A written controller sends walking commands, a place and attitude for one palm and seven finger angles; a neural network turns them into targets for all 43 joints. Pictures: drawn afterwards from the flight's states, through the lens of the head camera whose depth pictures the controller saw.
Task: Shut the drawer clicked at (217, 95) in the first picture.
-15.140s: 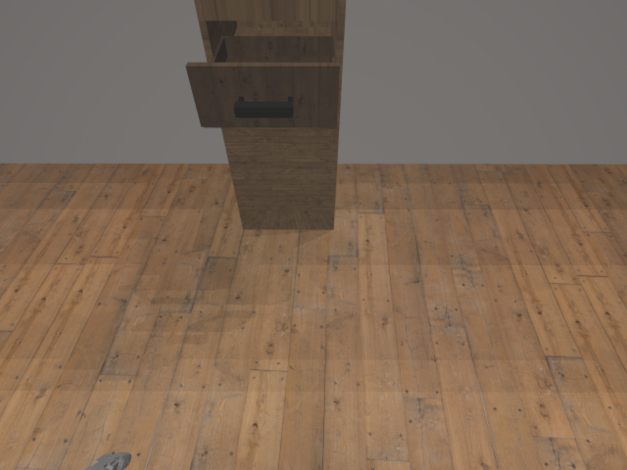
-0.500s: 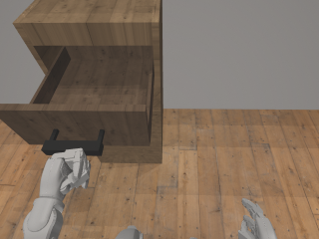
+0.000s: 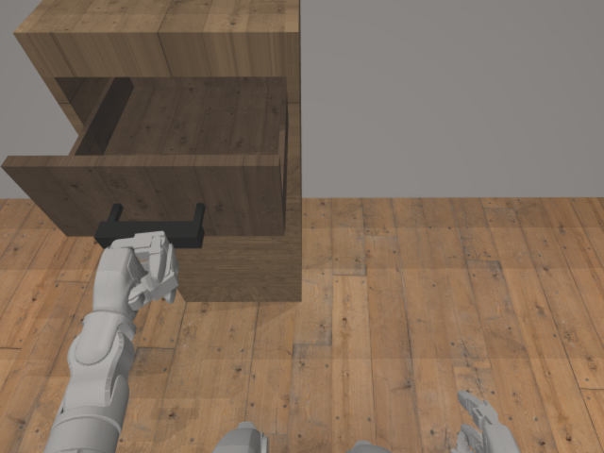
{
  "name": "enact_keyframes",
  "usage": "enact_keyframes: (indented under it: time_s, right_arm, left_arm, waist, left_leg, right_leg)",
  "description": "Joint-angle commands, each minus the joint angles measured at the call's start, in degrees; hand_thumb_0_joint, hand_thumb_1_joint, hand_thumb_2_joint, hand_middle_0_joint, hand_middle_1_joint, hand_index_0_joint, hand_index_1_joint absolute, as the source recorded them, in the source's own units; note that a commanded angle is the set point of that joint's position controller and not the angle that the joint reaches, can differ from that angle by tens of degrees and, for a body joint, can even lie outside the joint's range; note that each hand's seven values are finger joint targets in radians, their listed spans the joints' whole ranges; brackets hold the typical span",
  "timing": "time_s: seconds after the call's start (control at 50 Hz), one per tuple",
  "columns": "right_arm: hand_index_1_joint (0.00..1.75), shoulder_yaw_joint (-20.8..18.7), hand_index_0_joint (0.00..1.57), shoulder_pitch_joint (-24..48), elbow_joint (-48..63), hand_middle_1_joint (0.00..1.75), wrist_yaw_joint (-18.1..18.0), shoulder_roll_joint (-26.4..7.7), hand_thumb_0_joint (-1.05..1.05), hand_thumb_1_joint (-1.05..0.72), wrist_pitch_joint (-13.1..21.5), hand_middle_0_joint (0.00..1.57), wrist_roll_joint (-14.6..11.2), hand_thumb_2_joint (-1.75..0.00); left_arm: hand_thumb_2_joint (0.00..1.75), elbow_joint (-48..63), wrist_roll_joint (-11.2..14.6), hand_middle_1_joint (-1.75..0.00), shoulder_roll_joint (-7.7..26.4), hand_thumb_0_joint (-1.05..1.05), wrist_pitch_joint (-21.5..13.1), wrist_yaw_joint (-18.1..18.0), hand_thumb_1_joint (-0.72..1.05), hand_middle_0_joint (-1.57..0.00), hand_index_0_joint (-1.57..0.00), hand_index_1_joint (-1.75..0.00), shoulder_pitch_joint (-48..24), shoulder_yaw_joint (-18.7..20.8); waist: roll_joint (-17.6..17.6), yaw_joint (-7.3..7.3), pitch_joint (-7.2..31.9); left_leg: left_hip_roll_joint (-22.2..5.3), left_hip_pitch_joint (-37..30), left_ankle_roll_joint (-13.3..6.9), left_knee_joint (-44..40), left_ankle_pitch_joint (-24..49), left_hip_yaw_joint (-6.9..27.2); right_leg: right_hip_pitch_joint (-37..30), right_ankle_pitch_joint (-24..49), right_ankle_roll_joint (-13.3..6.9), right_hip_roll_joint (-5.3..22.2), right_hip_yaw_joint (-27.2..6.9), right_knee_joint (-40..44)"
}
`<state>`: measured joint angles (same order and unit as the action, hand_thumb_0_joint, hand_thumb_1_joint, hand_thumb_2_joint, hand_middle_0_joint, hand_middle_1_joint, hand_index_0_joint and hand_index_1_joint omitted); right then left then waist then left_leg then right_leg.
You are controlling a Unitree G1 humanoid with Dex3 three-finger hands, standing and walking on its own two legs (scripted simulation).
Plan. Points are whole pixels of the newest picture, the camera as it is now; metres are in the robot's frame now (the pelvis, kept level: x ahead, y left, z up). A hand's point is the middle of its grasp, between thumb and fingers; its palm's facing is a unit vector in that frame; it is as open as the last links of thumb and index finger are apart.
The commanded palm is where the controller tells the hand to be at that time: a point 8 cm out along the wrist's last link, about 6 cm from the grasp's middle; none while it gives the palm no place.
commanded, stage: push the drawer shut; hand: left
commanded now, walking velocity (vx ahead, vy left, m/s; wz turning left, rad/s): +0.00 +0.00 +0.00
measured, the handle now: (155, 222) +0.41 +0.22 +0.05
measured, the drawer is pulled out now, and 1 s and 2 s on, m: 0.19 0.06 0.00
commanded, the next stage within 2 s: pull the fist back off the drawer in 1.88 s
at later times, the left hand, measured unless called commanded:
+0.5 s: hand (177, 235) +0.39 +0.18 +0.05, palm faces +0.00 -1.00 -0.03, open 3.2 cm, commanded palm +0.38 +0.24 +0.06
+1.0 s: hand (188, 195) +0.47 +0.18 +0.05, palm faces +0.02 -1.00 -0.02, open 3.1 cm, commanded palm +0.44 +0.24 +0.06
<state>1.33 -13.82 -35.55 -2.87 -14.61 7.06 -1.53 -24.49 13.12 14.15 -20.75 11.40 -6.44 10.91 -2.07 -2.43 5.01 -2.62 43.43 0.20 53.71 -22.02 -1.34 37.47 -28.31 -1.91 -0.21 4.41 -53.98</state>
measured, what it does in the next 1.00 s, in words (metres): stands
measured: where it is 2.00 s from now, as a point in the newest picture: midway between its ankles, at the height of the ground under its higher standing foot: outside the picture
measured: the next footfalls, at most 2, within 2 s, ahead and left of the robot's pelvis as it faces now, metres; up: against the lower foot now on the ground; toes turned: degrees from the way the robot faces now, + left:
none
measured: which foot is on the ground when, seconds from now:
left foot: down 0.00-1.00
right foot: down 0.00-1.00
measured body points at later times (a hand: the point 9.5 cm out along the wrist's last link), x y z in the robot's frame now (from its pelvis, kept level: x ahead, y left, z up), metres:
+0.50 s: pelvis +0.00 +0.01 +0.00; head +0.08 +0.02 +0.44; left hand +0.39 +0.24 +0.05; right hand +0.10 -0.24 -0.11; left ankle +0.04 +0.12 -0.68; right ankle -0.02 -0.10 -0.68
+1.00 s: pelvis +0.00 +0.01 -0.01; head +0.10 +0.02 +0.43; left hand +0.46 +0.24 +0.05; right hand +0.04 -0.25 -0.13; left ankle +0.04 +0.12 -0.68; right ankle -0.02 -0.10 -0.68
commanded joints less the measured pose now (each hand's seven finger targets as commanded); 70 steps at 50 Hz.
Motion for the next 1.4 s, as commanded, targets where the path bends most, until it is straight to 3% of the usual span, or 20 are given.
enact_keyframes:
  time_s: [0.0, 0.06, 0.14, 0.24, 0.32, 0.38, 0.52, 0.58, 0.68, 0.74, 0.8, 0.88, 0.94, 0.96, 1.0, 1.08, 1.22, 1.26, 1.36, 1.38]
  right_arm:
    - [0.30, -3.1, 0.20, 0.4, 7.1, 0.30, -0.3, -7.6, 0.00, -0.90, 1.8, 0.20, -0.3, -0.90]
    - [0.30, -3.1, 0.20, -0.2, 6.9, 0.30, -0.1, -7.7, 0.00, -0.90, 1.3, 0.20, -0.3, -0.90]
    - [0.30, -3.3, 0.20, -1.5, 6.4, 0.30, 0.1, -8.2, 0.00, -0.90, 0.8, 0.20, 0.0, -0.90]
    - [0.30, -3.4, 0.20, -2.4, 6.1, 0.30, 0.5, -8.2, 0.00, -0.90, -0.1, 0.20, 0.0, -0.90]
    - [0.30, -3.3, 0.20, -3.0, 5.8, 0.30, 0.6, -7.9, 0.00, -0.90, -0.8, 0.20, 0.0, -0.90]
    - [0.30, -3.5, 0.20, -3.9, 5.5, 0.30, 0.6, -8.3, 0.00, -0.90, -1.4, 0.20, 0.2, -0.90]
    - [0.30, -3.4, 0.20, -4.9, 4.5, 0.30, 0.7, -8.4, 0.00, -0.90, -2.4, 0.20, 0.2, -0.90]
    - [0.30, -3.4, 0.20, -5.9, 4.1, 0.30, 0.6, -8.8, 0.00, -0.90, -3.0, 0.20, 0.5, -0.90]
    - [0.30, -3.3, 0.20, -6.9, 3.7, 0.30, 0.9, -8.8, 0.00, -0.90, -3.8, 0.20, 0.6, -0.90]
    - [0.30, -3.3, 0.20, -8.0, 3.2, 0.30, 1.0, -9.1, 0.00, -0.90, -4.4, 0.20, 0.8, -0.90]
    - [0.30, -3.3, 0.20, -8.4, 3.2, 0.30, 1.3, -8.9, 0.00, -0.90, -4.8, 0.20, 0.9, -0.90]
    - [0.30, -3.3, 0.20, -9.6, 2.8, 0.30, 1.5, -9.0, 0.00, -0.90, -5.6, 0.20, 1.0, -0.90]
    - [0.30, -3.5, 0.20, -10.6, 2.4, 0.30, 1.7, -9.3, 0.00, -0.90, -6.0, 0.20, 1.4, -0.90]
    - [0.30, -3.5, 0.20, -10.9, 2.4, 0.30, 1.7, -9.5, 0.00, -0.90, -6.3, 0.20, 1.4, -0.90]
    - [0.30, -3.6, 0.20, -11.1, 2.7, 0.30, 1.9, -9.4, 0.00, -0.90, -6.7, 0.20, 1.4, -0.90]
    - [0.30, -3.5, 0.20, -12.0, 2.7, 0.30, 2.1, -9.1, 0.00, -0.90, -7.4, 0.20, 1.5, -0.90]
    - [0.30, -3.5, 0.20, -13.5, 1.8, 0.30, 2.4, -9.6, 0.00, -0.90, -8.3, 0.20, 1.7, -0.90]
    - [0.30, -3.3, 0.20, -14.0, 1.6, 0.30, 2.2, -9.8, 0.00, -0.90, -8.5, 0.20, 1.8, -0.90]
    - [0.30, -3.3, 0.20, -14.8, 1.5, 0.30, 2.2, -10.1, 0.00, -0.90, -8.9, 0.20, 2.0, -0.90]
    - [0.30, -3.2, 0.20, -15.0, 1.5, 0.30, 2.2, -10.0, 0.00, -0.90, -8.9, 0.20, 2.0, -0.90]
  left_arm:
    - [0.90, 10.8, 0.6, -1.60, 10.4, 0.00, -4.3, -1.3, 0.90, -1.40, -1.40, -1.60, -20.0, 4.6]
    - [0.90, 9.0, 0.2, -1.60, 10.8, 0.00, -4.3, -1.8, 0.90, -1.40, -1.40, -1.60, -21.8, 4.8]
    - [0.90, 6.4, -0.3, -1.60, 11.8, 0.00, -4.3, -2.5, 0.90, -1.40, -1.40, -1.60, -24.5, 5.4]
    - [0.90, 5.0, -0.6, -1.60, 12.9, 0.00, -4.8, -2.7, 0.90, -1.40, -1.40, -1.60, -27.0, 6.5]
    - [0.90, 2.9, -0.9, -1.60, 11.5, 0.00, -4.6, -2.7, 0.90, -1.40, -1.40, -1.60, -31.2, 5.1]
    - [0.90, 0.3, -1.2, -1.60, 14.2, 0.00, -4.8, -2.8, 0.90, -1.40, -1.40, -1.60, -31.4, 7.8]
    - [0.90, -4.1, -1.9, -1.60, 13.8, 0.00, -5.1, -2.5, 0.90, -1.40, -1.40, -1.60, -40.9, 6.4]
    - [0.90, -7.1, -2.2, -1.60, 16.1, 0.00, -5.0, -2.6, 0.90, -1.40, -1.40, -1.60, -42.3, 8.3]
    - [0.90, -11.2, -3.0, -1.60, 17.6, 0.00, -5.1, -2.4, 0.90, -1.40, -1.40, -1.60, -46.7, 9.1]
    - [0.90, -14.4, -3.2, -1.60, 19.3, 0.00, -5.3, -2.3, 0.90, -1.40, -1.40, -1.60, -49.3, 10.3]
    - [0.90, -14.9, -3.7, -1.60, 18.4, 0.00, -5.7, -2.1, 0.90, -1.40, -1.40, -1.60, -52.4, 9.2]
    - [0.90, -17.4, -4.5, -1.60, 20.4, 0.00, -6.1, -2.2, 0.90, -1.40, -1.40, -1.60, -55.5, 10.4]
    - [0.90, -19.3, -4.8, -1.60, 20.7, 0.00, -6.2, -2.4, 0.90, -1.40, -1.40, -1.60, -57.5, 10.8]
    - [0.90, -19.7, -4.8, -1.60, 23.0, 0.00, -6.3, -2.5, 0.90, -1.40, -1.40, -1.60, -56.8, 12.8]
    - [0.90, -20.2, -5.0, -1.60, 23.1, 0.00, -6.3, -2.4, 0.90, -1.40, -1.40, -1.60, -56.6, 12.8]
    - [0.90, -20.2, -5.7, -1.60, 23.3, 0.00, -6.8, -2.2, 0.90, -1.40, -1.40, -1.60, -59.3, 12.4]
    - [0.90, -23.7, -6.3, -1.60, 25.8, 0.00, -6.6, -2.5, 0.90, -1.40, -1.40, -1.60, -62.0, 14.0]
    - [0.90, -25.6, -6.7, -1.60, 27.2, 0.00, -6.4, -2.5, 0.90, -1.40, -1.40, -1.60, -64.3, 14.4]
    - [0.90, -25.6, -7.2, -1.60, 30.4, 0.00, -6.6, -1.9, 0.90, -1.40, -1.40, -1.60, -67.8, 16.0]
    - [0.90, -26.2, -7.3, -1.60, 29.2, 0.00, -6.5, -1.7, 0.90, -1.40, -1.40, -1.60, -67.6, 15.1]
  waist:
    - [0.2, -1.10, 16.2]
    - [-1.2, -1.03, 16.4]
    - [1.6, -1.36, 17.5]
    - [-0.5, -1.02, 18.8]
    - [-0.3, -2.09, 18.3]
    - [0.3, -1.51, 19.1]
    - [-2.0, -3.14, 19.2]
    - [0.0, -3.11, 21.2]
    - [-2.0, -3.32, 21.8]
    - [0.2, -3.93, 21.5]
    - [-2.3, -4.31, 23.1]
    - [-3.4, -4.65, 24.1]
    - [-2.8, -5.37, 24.5]
    - [-2.0, -4.61, 25.5]
    - [-1.4, -4.72, 25.5]
    - [-3.4, -5.04, 27.0]
    - [-2.8, -5.93, 25.4]
    - [-0.9, -7.08, 24.7]
    - [-4.5, -7.18, 27.7]
    - [-5.1, -7.28, 28.4]
  left_leg:
    - [1.8, -13.3, -1.7, -5.9, 7.9, 1.9]
    - [1.7, -14.1, -1.6, -6.2, 7.9, 2.1]
    - [1.5, -13.9, -1.7, -6.0, 8.7, 2.6]
    - [1.5, -14.8, -1.5, -5.9, 10.9, 2.4]
    - [1.4, -15.0, -1.5, -5.7, 10.7, 2.4]
    - [1.3, -14.6, -1.4, -5.6, 11.8, 2.5]
    - [1.1, -15.4, -1.3, -4.9, 10.6, 3.0]
    - [1.0, -14.6, -1.4, -4.2, 11.6, 3.1]
    - [1.2, -14.1, -1.4, -3.4, 12.3, 3.1]
    - [1.1, -12.0, -1.7, -2.7, 11.8, 3.1]
    - [1.1, -13.1, -1.6, -2.4, 12.2, 2.9]
    - [1.0, -13.2, -1.7, -1.6, 13.7, 3.0]
    - [0.8, -13.4, -1.9, -0.8, 14.5, 3.2]
    - [0.9, -12.5, -1.9, -0.7, 14.6, 3.0]
    - [1.0, -11.5, -2.0, -0.7, 15.0, 2.6]
    - [1.0, -12.3, -2.0, -0.3, 16.5, 2.6]
    - [0.8, -10.8, -2.2, 0.3, 15.6, 2.5]
    - [0.9, -8.2, -2.6, 0.8, 15.0, 2.2]
    - [0.7, -9.8, -2.4, 1.7, 16.4, 2.6]
    - [0.7, -10.8, -2.3, 1.7, 17.1, 2.8]
  right_leg:
    - [-2.7, 15.0, 1.8, -0.2, -4.0, 9.5]
    - [-1.9, 14.4, 1.4, -0.4, -3.5, 9.4]
    - [-2.2, 15.1, 1.4, -0.7, -3.1, 8.9]
    - [-2.6, 17.2, 1.2, -0.8, -3.1, 8.4]
    - [-1.1, 17.3, 1.3, -1.0, -3.0, 8.4]
    - [-1.6, 18.0, 1.2, -1.0, -3.0, 8.0]
    - [2.1, 15.7, 1.1, -1.3, -2.9, 7.7]
    - [1.2, 16.8, 1.2, -1.3, -3.0, 7.2]
    - [2.2, 17.1, 1.0, -1.4, -3.1, 6.6]
    - [2.3, 16.9, 1.2, -1.6, -3.3, 6.4]
    - [3.3, 16.9, 1.2, -1.6, -3.3, 6.1]
    - [4.1, 18.0, 1.2, -1.7, -3.3, 5.4]
    - [5.3, 18.2, 1.2, -2.0, -3.3, 5.2]
    - [4.0, 18.8, 1.3, -2.0, -3.5, 5.0]
    - [2.6, 20.0, 1.4, -2.0, -3.7, 5.2]
    - [2.8, 21.4, 1.3, -2.1, -3.8, 4.7]
    - [4.0, 20.6, 1.4, -2.5, -4.0, 5.1]
    - [3.4, 21.4, 1.7, -2.5, -4.5, 5.0]
    - [4.6, 21.7, 1.6, -2.4, -4.5, 4.2]
    - [5.3, 21.5, 1.5, -2.5, -4.1, 4.1]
